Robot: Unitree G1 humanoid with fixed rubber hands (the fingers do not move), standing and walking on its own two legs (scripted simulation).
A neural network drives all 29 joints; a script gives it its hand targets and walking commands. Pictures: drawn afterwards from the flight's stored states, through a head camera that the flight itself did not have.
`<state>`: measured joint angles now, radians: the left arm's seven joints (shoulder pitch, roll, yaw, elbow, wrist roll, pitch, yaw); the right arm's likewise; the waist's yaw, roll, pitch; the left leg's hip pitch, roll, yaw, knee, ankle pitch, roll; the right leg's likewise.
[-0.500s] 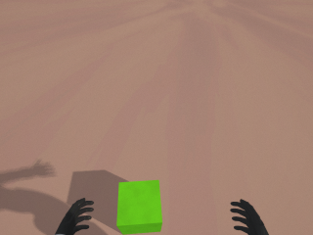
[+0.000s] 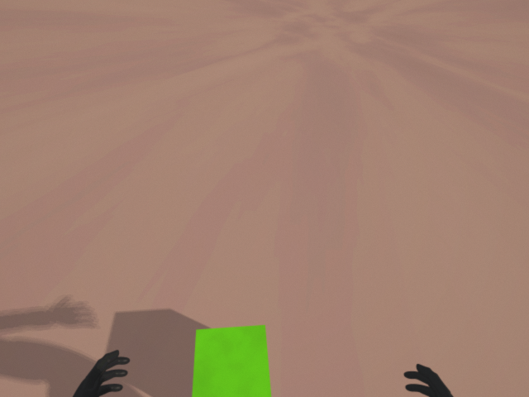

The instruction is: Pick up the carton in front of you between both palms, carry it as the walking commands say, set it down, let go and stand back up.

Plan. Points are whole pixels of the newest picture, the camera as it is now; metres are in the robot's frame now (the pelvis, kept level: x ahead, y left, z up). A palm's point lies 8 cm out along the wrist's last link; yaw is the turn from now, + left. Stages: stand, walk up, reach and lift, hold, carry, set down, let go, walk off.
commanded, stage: stand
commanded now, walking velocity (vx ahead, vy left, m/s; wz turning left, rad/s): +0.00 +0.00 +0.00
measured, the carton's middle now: (232, 375) +0.35 +0.09 -0.64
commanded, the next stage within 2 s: none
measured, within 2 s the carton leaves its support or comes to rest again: neither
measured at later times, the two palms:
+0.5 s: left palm out of the picture +0.13 +0.31 -0.10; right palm out of the picture +0.12 -0.28 -0.08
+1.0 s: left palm out of the picture +0.09 +0.32 -0.10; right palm out of the picture +0.08 -0.29 -0.09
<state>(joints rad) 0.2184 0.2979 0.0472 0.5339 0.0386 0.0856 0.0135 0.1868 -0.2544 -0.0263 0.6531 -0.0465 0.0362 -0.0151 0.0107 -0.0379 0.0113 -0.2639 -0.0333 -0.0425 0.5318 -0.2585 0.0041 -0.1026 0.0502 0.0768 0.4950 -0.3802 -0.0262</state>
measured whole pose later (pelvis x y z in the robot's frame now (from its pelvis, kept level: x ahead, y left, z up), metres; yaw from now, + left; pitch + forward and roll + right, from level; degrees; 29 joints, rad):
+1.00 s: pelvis -0.01 +0.02 +0.01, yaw -2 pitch -2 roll +0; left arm 0.20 0.38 0.01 0.91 0.02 0.00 0.02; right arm 0.12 -0.36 -0.02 1.02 -0.02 -0.01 -0.02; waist -0.01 -0.04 0.02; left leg -0.19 -0.04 0.00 0.41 -0.19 0.03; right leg -0.03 0.02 0.12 0.37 -0.30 0.00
